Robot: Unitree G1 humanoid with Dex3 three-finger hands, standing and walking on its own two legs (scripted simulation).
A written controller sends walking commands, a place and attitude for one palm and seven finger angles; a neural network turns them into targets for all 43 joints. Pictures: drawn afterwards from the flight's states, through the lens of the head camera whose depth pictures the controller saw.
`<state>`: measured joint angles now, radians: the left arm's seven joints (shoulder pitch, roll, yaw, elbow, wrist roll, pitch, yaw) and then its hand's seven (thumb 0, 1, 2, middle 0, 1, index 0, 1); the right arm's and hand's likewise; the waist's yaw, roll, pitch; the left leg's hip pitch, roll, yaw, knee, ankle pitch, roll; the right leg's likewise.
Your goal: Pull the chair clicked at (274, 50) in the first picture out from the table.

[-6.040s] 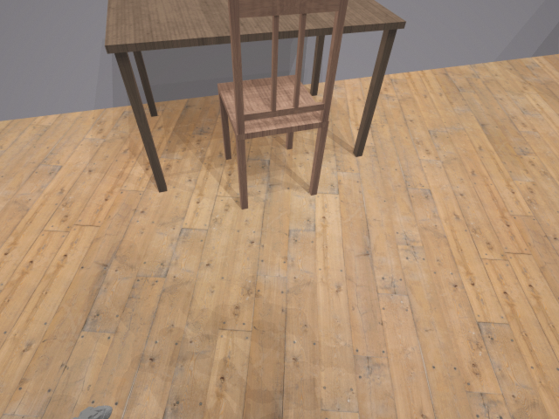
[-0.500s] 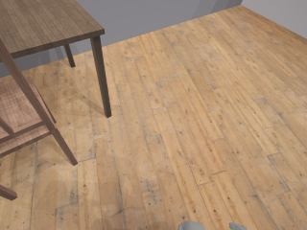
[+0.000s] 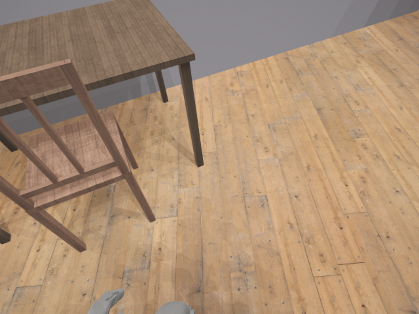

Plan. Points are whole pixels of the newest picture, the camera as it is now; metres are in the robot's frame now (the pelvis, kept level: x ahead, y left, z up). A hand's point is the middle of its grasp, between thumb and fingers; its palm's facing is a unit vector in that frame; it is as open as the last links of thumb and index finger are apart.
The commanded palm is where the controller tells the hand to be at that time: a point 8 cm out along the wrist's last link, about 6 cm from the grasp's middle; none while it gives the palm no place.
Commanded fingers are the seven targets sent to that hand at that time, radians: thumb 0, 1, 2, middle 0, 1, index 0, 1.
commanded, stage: turn to face it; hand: left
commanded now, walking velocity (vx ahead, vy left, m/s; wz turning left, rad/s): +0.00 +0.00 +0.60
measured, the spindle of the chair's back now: (25, 149) +0.59 +0.58 -0.08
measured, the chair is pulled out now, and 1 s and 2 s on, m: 0.00 0.00 0.00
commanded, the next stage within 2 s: take the last steps up to it in 0.60 s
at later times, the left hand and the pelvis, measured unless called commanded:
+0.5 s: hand out of the picture -0.03 +0.29 -0.18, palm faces +0.27 -0.93 -0.24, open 7.4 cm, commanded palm none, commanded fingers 0.00 0.90 0.90 -0.20 -0.30 -0.20 -0.30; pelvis -0.01 +0.07 +0.00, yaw +13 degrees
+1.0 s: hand out of the picture -0.03 +0.21 -0.15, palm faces +0.35 -0.91 -0.23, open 7.3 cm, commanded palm none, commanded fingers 0.00 0.90 0.90 -0.20 -0.30 -0.20 -0.30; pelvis +0.01 +0.03 +0.01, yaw +18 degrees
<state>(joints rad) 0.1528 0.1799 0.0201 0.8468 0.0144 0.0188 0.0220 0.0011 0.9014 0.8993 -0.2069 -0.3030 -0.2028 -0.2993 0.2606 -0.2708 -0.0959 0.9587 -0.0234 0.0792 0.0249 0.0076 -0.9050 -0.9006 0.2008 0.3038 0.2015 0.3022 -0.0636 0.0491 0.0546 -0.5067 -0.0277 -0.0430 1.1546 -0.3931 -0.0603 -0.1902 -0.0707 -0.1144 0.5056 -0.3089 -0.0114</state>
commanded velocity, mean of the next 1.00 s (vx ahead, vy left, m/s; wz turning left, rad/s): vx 0.10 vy -0.01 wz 0.25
